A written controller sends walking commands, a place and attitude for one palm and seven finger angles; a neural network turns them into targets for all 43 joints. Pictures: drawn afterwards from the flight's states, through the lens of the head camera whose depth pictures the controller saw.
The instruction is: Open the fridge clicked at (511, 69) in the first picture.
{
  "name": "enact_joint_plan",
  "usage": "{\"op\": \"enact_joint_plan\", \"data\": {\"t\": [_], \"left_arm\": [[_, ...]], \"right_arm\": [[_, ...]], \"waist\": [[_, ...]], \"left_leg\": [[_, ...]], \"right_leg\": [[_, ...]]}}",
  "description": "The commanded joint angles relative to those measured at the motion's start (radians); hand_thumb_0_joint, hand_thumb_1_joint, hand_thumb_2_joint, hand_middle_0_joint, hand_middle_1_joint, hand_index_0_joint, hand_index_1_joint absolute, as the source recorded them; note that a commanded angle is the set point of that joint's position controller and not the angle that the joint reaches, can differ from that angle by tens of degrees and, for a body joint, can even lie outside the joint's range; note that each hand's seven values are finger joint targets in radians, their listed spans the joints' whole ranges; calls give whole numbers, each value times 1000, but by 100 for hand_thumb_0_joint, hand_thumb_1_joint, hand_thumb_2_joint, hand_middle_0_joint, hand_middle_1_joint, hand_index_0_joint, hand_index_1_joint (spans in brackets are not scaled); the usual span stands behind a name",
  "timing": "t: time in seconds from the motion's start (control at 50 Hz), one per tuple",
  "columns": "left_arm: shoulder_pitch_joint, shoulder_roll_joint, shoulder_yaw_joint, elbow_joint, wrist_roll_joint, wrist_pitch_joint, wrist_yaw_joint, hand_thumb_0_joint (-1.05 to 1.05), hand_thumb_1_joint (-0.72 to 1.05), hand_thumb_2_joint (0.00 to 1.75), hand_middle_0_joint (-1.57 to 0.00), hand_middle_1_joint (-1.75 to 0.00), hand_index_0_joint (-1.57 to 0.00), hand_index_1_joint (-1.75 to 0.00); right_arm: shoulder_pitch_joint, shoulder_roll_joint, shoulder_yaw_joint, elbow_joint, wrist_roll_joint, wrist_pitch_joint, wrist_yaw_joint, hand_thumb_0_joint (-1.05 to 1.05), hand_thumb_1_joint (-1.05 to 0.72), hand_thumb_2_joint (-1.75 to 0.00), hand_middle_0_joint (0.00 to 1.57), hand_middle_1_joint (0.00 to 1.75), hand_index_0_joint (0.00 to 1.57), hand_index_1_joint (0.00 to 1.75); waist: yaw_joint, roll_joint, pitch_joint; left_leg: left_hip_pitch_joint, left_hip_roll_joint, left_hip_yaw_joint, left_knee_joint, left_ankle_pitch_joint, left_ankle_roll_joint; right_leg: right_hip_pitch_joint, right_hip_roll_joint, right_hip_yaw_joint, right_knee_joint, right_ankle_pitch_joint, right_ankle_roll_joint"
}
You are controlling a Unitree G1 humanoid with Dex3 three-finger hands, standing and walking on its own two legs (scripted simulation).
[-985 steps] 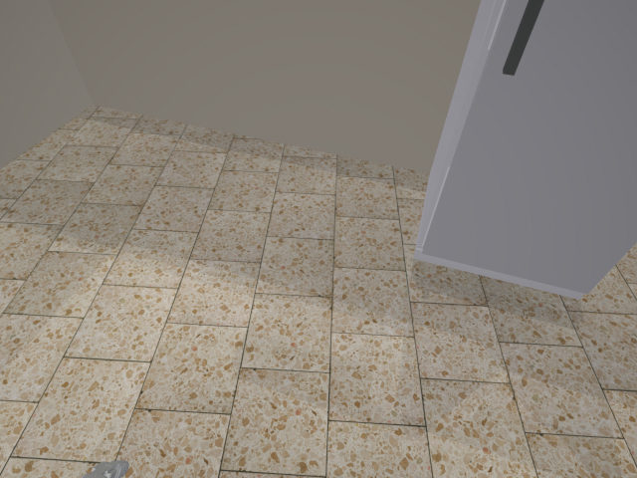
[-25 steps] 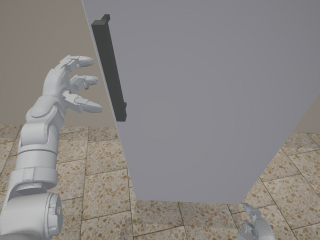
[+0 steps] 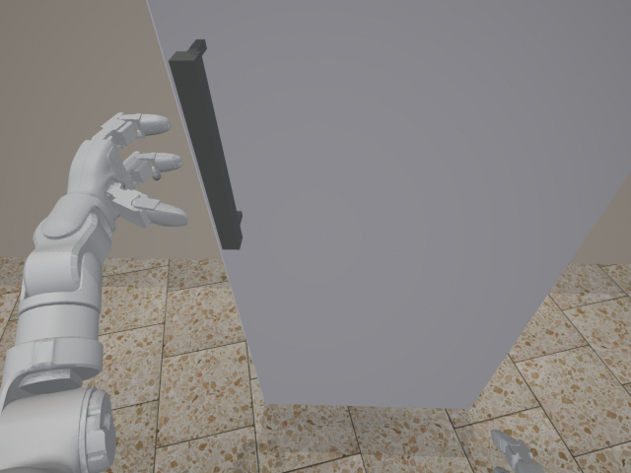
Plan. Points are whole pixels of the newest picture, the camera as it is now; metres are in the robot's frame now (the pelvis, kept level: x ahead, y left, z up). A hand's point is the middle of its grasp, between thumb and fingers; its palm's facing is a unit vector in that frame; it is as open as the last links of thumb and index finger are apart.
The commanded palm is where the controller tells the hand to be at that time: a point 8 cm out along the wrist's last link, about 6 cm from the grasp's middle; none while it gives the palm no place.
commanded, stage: move the hooked fingers beside the handle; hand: left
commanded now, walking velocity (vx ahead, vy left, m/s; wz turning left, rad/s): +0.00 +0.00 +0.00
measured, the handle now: (217, 157) +0.44 +0.15 +0.21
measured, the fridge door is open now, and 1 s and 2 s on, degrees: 0 0 0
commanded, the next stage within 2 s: none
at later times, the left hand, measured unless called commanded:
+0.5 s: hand (158, 189) +0.37 +0.21 +0.21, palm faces +0.06 -1.00 -0.02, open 14.0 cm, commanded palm +0.35 +0.26 +0.22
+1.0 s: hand (144, 171) +0.38 +0.22 +0.23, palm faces +0.06 -1.00 -0.02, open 14.0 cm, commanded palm +0.35 +0.26 +0.21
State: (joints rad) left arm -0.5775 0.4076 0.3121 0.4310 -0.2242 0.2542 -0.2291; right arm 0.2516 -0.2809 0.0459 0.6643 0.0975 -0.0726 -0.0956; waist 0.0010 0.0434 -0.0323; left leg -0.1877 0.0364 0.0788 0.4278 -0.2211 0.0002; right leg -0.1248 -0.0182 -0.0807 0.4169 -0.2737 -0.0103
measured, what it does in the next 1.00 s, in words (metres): stands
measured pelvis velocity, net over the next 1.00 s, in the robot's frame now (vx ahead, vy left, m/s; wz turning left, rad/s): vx -0.01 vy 0.00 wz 0.00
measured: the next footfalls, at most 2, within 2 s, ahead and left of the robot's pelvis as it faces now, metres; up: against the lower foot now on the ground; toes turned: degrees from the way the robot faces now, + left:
none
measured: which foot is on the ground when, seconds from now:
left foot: down 0.00-1.00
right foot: down 0.00-1.00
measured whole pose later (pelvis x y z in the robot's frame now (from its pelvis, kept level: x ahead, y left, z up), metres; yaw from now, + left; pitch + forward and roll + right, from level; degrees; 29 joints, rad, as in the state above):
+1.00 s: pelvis -0.01 +0.00 +0.00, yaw +0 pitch -2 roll +0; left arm -0.60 0.42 0.32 0.44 -0.23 0.23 -0.24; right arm 0.25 -0.27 0.06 0.66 0.10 -0.08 -0.10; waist 0.00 0.04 -0.03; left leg -0.19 0.04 0.07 0.42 -0.21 0.00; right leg -0.12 -0.01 -0.08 0.40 -0.26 -0.01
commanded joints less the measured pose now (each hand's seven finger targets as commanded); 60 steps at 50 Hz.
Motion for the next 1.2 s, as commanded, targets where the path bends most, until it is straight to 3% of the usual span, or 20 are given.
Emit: {"op": "enact_joint_plan", "data": {"t": [0.0, 0.04, 0.08, 0.1, 0.14, 0.24, 0.26, 0.34, 0.42, 0.48, 0.56, 0.64, 0.68, 0.76, 0.8, 0.86, 0.92, 0.98, 1.06, 1.18], "left_arm": [[-412, 224, 40, -215, -13, -26, 9, 0, -50, 30, -30, -120, -30, -120], [-443, 234, 58, -291, -20, -57, 13, 0, -50, 30, -30, -120, -30, -120], [-439, 303, 119, -355, -20, -100, 25, 0, -50, 30, -30, -120, -30, -120], [-465, 270, 93, -387, -22, -113, 24, 0, -50, 30, -30, -120, -30, -120], [-422, 286, 126, -342, -21, -111, 28, 0, -50, 30, -30, -120, -30, -120], [-358, 166, 1, -198, -9, -14, 5, 0, -50, 30, -30, -120, -30, -120], [-366, 143, -21, -179, -17, 3, 0, 0, -50, 30, -30, -120, -30, -120], [-422, 213, 30, -205, -28, 0, -7, 0, -50, 30, -30, -120, -30, -120], [-565, 270, 65, -367, -23, -102, 18, 0, -50, 30, -30, -120, -30, -120], [-546, 297, 89, -317, -14, -130, 29, 0, -50, 30, -30, -120, -30, -120], [-452, 229, 40, -133, -10, -64, 8, 0, -50, 30, -30, -120, -30, -120], [-327, 265, 70, -9, -15, -1, -20, 0, -50, 30, -30, -120, -30, -120], [-350, 282, 82, -76, -22, -26, -25, 0, -50, 30, -30, -120, -30, -120], [-503, 321, 111, -336, -22, -135, -10, 0, -50, 30, -30, -120, -30, -120], [-537, 341, 127, -369, -24, -166, 1, 0, -50, 30, -30, -120, -30, -120], [-526, 266, 70, -281, -22, -143, -3, 0, -50, 30, -30, -120, -30, -120], [-441, 245, 50, -175, -11, -71, -9, 0, -50, 30, -30, -120, -30, -120], [-338, 196, 14, -69, -20, -6, -23, 0, -50, 30, -30, -120, -30, -120], [-451, 228, 38, -188, -30, -33, -12, 0, -50, 30, -30, -120, -30, -120], [-556, 323, 108, -334, -4, -149, 37, 0, -50, 30, -30, -120, -30, -120]], "right_arm": [[-121, -122, -45, -169, 2, -46, -7, 0, -90, -90, 20, 30, 20, 30], [-134, -111, -43, -185, -3, -50, -7, 0, -90, -90, 20, 30, 20, 30], [-140, -109, -41, -187, -8, -51, -4, 0, -90, -90, 20, 30, 20, 30], [-149, -102, -35, -193, -9, -53, -4, 0, -90, -90, 20, 30, 20, 30], [-149, -98, -33, -184, -8, -53, -4, 0, -90, -90, 20, 30, 20, 30], [-157, -102, -29, -173, 8, -31, -5, 0, -90, -90, 20, 30, 20, 30], [-152, -105, -29, -172, 9, -29, -6, 0, -90, -90, 20, 30, 20, 30], [-154, -111, -34, -180, 6, -25, -15, 0, -90, -90, 20, 30, 20, 30], [-165, -95, -27, -187, -6, -42, -16, 0, -90, -90, 20, 30, 20, 30], [-148, -99, -29, -164, -9, -47, -16, 0, -90, -90, 20, 30, 20, 30], [-138, -106, -27, -149, 0, -43, -18, 0, -90, -90, 20, 30, 20, 30], [-120, -125, -37, -161, 8, -26, -14, 0, -90, -90, 20, 30, 20, 30], [-120, -126, -44, -176, 5, -27, -10, 0, -90, -90, 20, 30, 20, 30], [-133, -109, -40, -202, -3, -49, -7, 0, -90, -90, 20, 30, 20, 30], [-129, -109, -38, -189, -7, -56, -10, 0, -90, -90, 20, 30, 20, 30], [-122, -109, -33, -162, -3, -68, -15, 0, -90, -90, 20, 30, 20, 30], [-117, -116, -36, -151, 2, -62, -15, 0, -90, -90, 20, 30, 20, 30], [-111, -128, -42, -152, 8, -46, -11, 0, -90, -90, 20, 30, 20, 30], [-126, -120, -43, -178, 3, -46, -10, 0, -90, -90, 20, 30, 20, 30], [-125, -105, -34, -173, -13, -54, -8, 0, -90, -90, 20, 30, 20, 30]], "waist": [[1, -36, -230], [6, -38, -297], [20, -34, -336], [15, -6, -347], [19, -14, -314], [-2, 22, -149], [-10, -9, -140], [-7, -77, -205], [-9, 6, -319], [-6, 6, -302], [-4, 19, -204], [12, -74, -168], [14, -85, -211], [7, -3, -324], [-2, 25, -323], [-16, 59, -245], [-6, 56, -194], [-3, -42, -155], [-4, -67, -234], [1, 28, -328]], "left_leg": [[166, -25, -71, -25, 231, 48], [201, -27, -72, -16, 269, 48], [219, -24, -72, -12, 309, 49], [228, -29, -71, -15, 322, 49], [221, -27, -64, -12, 327, 48], [160, -27, -59, -29, 221, 43], [151, -28, -68, -31, 194, 43], [156, -32, -73, -19, 192, 50], [228, -37, -78, -14, 246, 53], [221, -30, -74, -16, 244, 51], [160, -32, -69, -33, 187, 44], [95, -29, -62, -37, 161, 47], [113, -27, -62, -31, 181, 49], [204, -30, -71, -20, 259, 54], [219, -28, -73, -24, 256, 54], [210, -28, -73, -31, 211, 48], [172, -28, -72, -42, 180, 44], [131, -23, -69, -41, 156, 44], [159, -26, -78, -31, 187, 48], [228, -23, -72, -22, 272, 47]], "right_leg": [[-45, 16, 33, -53, 313, -10], [-14, 17, 36, -40, 354, -11], [21, 16, 41, -36, 390, -11], [28, 16, 43, -31, 407, -12], [21, 18, 42, -35, 423, -10], [-70, 17, 35, -60, 321, -10], [-83, 17, 32, -65, 297, -9], [-59, 15, 38, -63, 300, -4], [-11, 14, 50, -56, 330, -10], [-7, 17, 47, -60, 322, -9], [-48, 16, 41, -69, 283, -11], [-48, 13, 39, -70, 277, -3], [-26, 10, 41, -65, 292, -3], [7, 20, 48, -50, 343, -10], [3, 24, 49, -59, 326, -10], [-50, 26, 43, -70, 278, -12], [-65, 23, 38, -78, 250, -15], [-82, 22, 31, -80, 234, -9], [-65, 22, 36, -67, 262, -8], [-9, 25, 47, -58, 326, -10]]}}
